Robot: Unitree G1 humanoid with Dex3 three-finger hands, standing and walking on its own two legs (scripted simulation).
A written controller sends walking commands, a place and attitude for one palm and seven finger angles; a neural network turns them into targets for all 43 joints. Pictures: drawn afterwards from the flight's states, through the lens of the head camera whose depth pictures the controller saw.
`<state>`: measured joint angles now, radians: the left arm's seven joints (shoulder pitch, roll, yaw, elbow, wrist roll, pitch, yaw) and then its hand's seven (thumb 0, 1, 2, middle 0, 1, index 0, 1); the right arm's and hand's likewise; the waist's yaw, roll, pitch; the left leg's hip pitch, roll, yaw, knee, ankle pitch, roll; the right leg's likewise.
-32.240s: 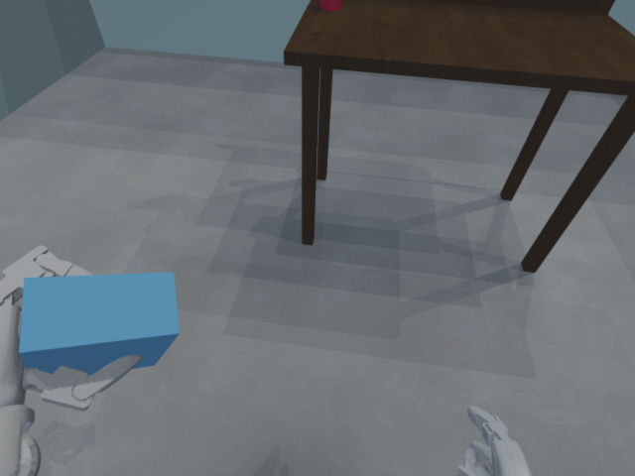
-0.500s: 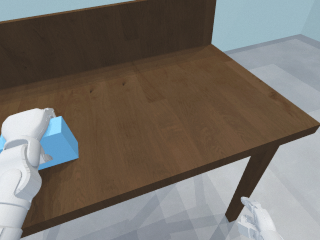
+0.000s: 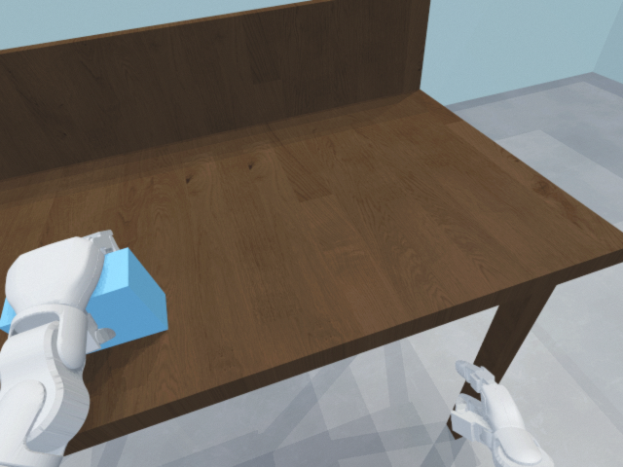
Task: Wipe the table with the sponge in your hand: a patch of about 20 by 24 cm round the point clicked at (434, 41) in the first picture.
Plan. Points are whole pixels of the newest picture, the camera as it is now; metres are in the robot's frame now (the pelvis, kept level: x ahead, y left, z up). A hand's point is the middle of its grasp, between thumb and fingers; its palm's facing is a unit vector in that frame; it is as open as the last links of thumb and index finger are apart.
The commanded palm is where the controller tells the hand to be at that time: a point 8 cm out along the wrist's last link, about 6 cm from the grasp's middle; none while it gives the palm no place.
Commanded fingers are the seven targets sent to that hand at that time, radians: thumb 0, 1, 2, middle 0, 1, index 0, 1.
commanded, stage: wipe back along the first lane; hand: left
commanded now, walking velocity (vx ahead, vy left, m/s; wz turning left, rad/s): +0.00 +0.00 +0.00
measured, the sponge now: (101, 315) +0.25 +0.31 +0.10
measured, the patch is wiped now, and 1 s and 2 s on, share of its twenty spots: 1.00 1.00 1.00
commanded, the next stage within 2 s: lift the sponge slowly off the table in 0.16 s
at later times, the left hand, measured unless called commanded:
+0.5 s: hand (83, 322) +0.21 +0.28 +0.15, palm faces +0.19 -0.09 -0.98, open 9.7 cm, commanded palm +0.17 +0.27 +0.18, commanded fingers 0.00 0.10 1.30 -1.20 -1.60 -1.20 -1.60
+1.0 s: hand (85, 327) +0.20 +0.27 +0.15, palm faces +0.14 -0.10 -0.99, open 9.7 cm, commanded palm +0.17 +0.26 +0.22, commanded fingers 0.00 0.10 1.30 -1.20 -1.60 -1.20 -1.60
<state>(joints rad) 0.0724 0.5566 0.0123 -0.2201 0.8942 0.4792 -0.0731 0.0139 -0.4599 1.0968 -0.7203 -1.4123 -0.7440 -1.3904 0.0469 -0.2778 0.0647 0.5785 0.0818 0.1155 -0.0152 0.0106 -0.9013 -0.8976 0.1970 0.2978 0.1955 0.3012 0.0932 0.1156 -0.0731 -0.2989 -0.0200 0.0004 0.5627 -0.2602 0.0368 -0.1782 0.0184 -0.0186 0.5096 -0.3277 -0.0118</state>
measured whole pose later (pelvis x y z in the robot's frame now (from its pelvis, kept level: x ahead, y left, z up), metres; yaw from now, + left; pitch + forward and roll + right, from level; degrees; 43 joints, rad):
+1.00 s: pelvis -0.02 -0.02 +0.00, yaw +1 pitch -4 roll -1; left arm 0.13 0.59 -0.01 -0.33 0.83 0.48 -0.11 0.00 -0.47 1.09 -0.73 -1.40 -0.76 -1.37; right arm 0.03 -0.27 0.09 0.62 0.06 0.05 -0.06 0.01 -0.90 -0.90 0.20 0.30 0.20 0.30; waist 0.14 0.11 -0.05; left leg -0.24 0.00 -0.02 0.54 -0.23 0.01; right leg -0.13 0.04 -0.04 0.51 -0.31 -0.04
